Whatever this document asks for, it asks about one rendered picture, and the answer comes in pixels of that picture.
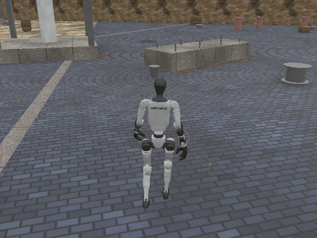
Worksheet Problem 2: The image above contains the right robot foot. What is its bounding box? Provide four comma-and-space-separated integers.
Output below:
162, 188, 169, 199

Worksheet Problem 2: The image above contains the robot right hand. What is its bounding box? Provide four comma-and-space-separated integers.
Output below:
176, 146, 187, 161

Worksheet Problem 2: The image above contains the robot right upper arm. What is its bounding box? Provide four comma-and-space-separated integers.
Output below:
170, 100, 181, 129

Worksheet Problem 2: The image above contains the robot left hand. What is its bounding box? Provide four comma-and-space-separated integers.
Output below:
134, 132, 145, 141

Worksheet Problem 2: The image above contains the robot left forearm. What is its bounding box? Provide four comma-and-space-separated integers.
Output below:
134, 118, 141, 134

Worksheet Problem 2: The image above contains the robot right forearm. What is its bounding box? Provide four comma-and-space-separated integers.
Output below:
176, 122, 187, 147

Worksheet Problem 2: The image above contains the right robot shin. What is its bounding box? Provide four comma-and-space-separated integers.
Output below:
164, 161, 172, 193

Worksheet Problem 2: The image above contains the robot left upper arm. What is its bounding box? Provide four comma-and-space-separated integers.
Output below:
136, 99, 149, 125

